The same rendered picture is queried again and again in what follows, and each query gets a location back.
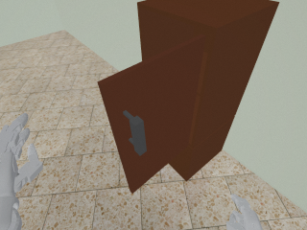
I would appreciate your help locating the handle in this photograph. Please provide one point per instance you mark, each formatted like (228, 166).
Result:
(137, 133)

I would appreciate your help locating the cupboard door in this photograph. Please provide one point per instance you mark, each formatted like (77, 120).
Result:
(162, 91)

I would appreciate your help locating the robot left hand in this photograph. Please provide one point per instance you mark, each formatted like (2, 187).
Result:
(12, 139)

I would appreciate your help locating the robot right hand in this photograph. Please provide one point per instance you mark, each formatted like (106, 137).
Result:
(247, 221)

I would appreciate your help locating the robot left forearm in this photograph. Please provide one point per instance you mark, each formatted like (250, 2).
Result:
(9, 216)

